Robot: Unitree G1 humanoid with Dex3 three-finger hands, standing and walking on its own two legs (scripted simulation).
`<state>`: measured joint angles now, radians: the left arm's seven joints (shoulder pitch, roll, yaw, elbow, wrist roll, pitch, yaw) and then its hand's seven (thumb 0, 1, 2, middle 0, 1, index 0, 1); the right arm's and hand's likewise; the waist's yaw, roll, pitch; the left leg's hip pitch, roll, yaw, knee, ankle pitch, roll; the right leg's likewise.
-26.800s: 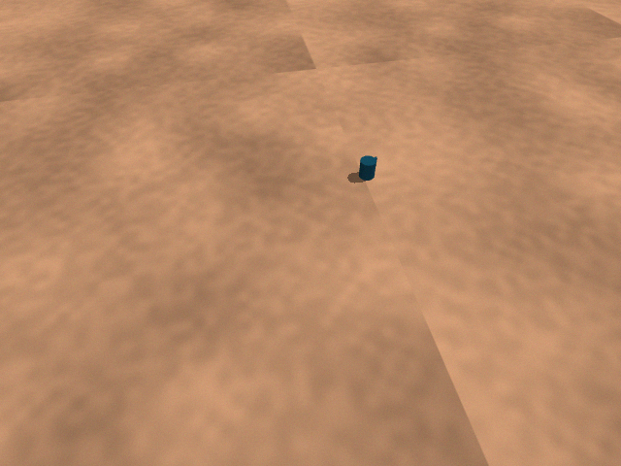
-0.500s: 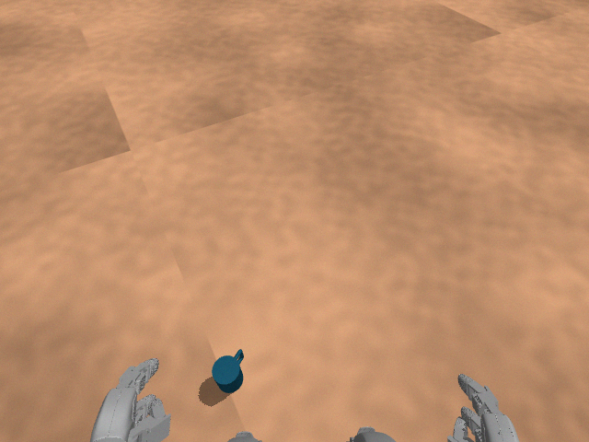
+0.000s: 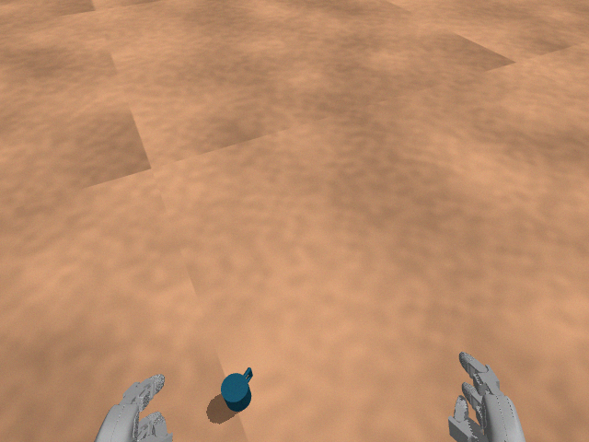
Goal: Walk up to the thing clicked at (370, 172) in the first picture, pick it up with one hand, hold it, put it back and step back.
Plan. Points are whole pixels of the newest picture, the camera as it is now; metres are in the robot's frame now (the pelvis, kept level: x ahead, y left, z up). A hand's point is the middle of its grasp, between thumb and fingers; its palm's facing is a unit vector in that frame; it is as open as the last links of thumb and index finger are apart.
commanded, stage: home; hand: left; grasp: from above
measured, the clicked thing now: (240, 387) +0.42 +0.18 -0.67
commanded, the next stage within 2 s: stand in 1.60 s
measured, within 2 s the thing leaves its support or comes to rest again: neither
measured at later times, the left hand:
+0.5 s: hand out of the picture +0.16 +0.18 -0.04, palm faces +0.03 -0.98 -0.21, open 7.4 cm
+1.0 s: hand out of the picture +0.16 +0.18 -0.04, palm faces +0.03 -0.98 -0.21, open 7.4 cm
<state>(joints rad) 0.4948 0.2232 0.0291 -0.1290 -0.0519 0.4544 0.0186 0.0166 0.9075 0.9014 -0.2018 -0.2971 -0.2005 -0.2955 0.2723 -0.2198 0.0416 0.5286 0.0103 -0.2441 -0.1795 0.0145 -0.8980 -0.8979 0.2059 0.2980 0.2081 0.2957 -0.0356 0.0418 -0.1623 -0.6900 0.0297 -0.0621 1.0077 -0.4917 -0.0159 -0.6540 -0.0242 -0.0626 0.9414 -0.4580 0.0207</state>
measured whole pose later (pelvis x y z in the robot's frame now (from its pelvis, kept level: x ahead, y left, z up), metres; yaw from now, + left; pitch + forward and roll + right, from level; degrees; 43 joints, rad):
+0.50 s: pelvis -0.01 +0.00 +0.00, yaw +0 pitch +9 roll -2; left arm 0.49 0.22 0.03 -0.12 -0.05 0.45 0.02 0.02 0.91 0.90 -0.20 -0.30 -0.20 -0.30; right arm 0.30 -0.22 0.03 0.55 0.01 -0.25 -0.19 0.02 -0.90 -0.90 0.21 0.30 0.21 0.30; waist -0.04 0.05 -0.16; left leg -0.68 0.03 -0.06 1.01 -0.48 -0.02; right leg -0.65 -0.02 -0.05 0.94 -0.45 0.02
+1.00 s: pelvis +0.00 +0.00 +0.00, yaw +0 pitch +10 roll -3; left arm 0.50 0.23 0.03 -0.14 -0.05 0.46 0.02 0.02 0.91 0.90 -0.20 -0.30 -0.20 -0.29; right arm 0.29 -0.22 0.04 0.55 0.01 -0.26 -0.19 0.02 -0.90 -0.90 0.21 0.30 0.21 0.30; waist -0.04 0.05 -0.16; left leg -0.69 0.03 -0.06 1.01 -0.49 -0.01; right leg -0.66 -0.02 -0.06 0.94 -0.46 0.02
